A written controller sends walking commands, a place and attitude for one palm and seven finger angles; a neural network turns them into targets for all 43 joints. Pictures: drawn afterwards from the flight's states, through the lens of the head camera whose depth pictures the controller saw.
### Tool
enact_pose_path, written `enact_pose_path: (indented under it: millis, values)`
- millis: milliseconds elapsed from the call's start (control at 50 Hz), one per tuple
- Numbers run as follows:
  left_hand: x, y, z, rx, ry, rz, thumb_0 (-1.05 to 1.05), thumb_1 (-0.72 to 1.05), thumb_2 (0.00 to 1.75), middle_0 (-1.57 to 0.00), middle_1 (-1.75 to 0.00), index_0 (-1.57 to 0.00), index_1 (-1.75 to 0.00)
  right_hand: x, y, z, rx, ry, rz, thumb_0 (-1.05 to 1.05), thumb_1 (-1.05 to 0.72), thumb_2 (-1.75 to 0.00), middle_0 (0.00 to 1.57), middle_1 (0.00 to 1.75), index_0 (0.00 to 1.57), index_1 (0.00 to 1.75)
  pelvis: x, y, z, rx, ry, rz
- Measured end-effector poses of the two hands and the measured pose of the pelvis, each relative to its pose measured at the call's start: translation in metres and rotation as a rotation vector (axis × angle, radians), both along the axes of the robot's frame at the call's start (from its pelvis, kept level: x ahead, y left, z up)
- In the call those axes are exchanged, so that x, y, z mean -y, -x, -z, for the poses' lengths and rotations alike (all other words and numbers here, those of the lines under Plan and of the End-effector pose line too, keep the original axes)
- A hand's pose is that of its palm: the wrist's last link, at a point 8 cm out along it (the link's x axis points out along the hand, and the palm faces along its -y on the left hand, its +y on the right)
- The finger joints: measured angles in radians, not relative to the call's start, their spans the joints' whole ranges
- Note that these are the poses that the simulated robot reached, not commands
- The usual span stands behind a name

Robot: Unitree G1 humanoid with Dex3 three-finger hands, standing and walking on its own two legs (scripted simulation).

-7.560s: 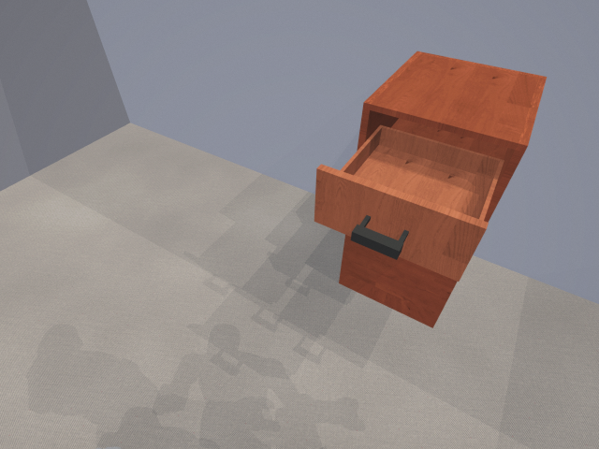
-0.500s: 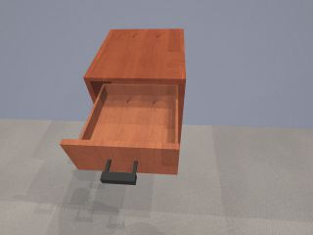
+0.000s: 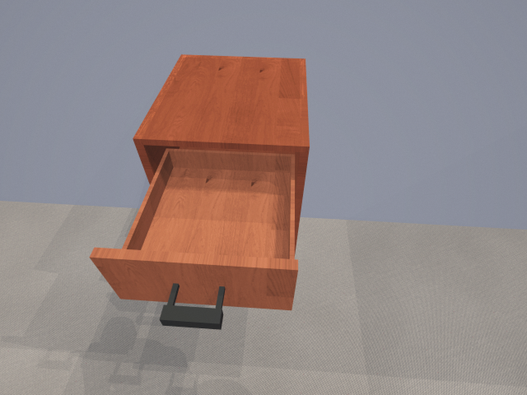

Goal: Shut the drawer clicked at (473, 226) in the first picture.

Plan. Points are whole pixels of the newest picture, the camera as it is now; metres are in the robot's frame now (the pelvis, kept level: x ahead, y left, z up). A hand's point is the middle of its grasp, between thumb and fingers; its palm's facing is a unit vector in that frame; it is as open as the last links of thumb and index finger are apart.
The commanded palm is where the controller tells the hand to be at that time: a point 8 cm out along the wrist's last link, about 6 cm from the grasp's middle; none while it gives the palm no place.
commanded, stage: come to a stop and stand still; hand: left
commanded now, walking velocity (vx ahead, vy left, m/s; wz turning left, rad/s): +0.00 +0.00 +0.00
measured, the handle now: (195, 304) +0.28 +0.14 -0.07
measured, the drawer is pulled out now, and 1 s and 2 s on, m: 0.30 0.30 0.29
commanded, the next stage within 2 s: look again from close up in 0.60 s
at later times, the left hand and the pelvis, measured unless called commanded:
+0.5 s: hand out of the picture +0.01 +0.15 -0.17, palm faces +0.02 -0.98 -0.20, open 7.4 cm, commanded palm none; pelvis +0.02 -0.02 +0.00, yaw +0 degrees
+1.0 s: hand out of the picture +0.01 +0.13 -0.17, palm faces +0.02 -0.98 -0.19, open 7.4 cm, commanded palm none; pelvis +0.02 -0.03 +0.00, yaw +0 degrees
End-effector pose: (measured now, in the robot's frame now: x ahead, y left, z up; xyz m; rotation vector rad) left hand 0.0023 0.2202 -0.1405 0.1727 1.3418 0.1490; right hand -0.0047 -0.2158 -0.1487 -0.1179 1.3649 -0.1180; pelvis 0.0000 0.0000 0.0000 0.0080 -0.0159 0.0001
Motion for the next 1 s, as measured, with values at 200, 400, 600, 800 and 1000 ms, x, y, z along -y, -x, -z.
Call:
enact_pose_path:
  millis: [200, 400, 600, 800, 1000]
  values:
    - [0.006, -0.007, 0.000, -0.013, 0.001, -0.003, 0.01, 0.92, 0.90, -0.20, -0.30, -0.20, -0.30, 0.003, -0.005, 0.000, -0.025, -0.004, 0.003, 0.01, -0.91, -0.90, 0.20, 0.30, 0.20, 0.30, 0.006, -0.009, -0.001, 0.001, -0.002, 0.000]
    - [0.017, -0.006, 0.002, -0.033, 0.012, -0.012, 0.01, 0.92, 0.90, -0.20, -0.30, -0.20, -0.30, 0.011, -0.011, -0.001, -0.032, 0.004, 0.004, 0.01, -0.91, -0.90, 0.20, 0.30, 0.20, 0.30, 0.013, -0.015, -0.001, 0.000, -0.003, -0.001]
    - [0.026, -0.005, 0.002, -0.032, 0.015, -0.017, 0.01, 0.91, 0.90, -0.20, -0.30, -0.20, -0.30, 0.018, -0.015, -0.001, -0.028, 0.006, 0.001, 0.01, -0.91, -0.90, 0.20, 0.30, 0.20, 0.30, 0.021, -0.017, -0.002, 0.003, -0.004, -0.002]
    - [0.035, -0.001, 0.002, -0.042, 0.019, -0.018, 0.01, 0.91, 0.90, -0.20, -0.30, -0.20, -0.30, 0.023, -0.010, -0.001, -0.044, -0.001, 0.002, 0.01, -0.91, -0.90, 0.20, 0.30, 0.20, 0.30, 0.028, -0.016, -0.002, 0.001, -0.005, -0.003]
    - [0.042, 0.001, 0.002, -0.041, 0.021, -0.021, 0.01, 0.91, 0.90, -0.20, -0.30, -0.20, -0.30, 0.026, -0.005, 0.000, -0.054, -0.008, 0.008, 0.01, -0.91, -0.90, 0.20, 0.30, 0.20, 0.30, 0.035, -0.016, -0.002, 0.002, -0.005, -0.004]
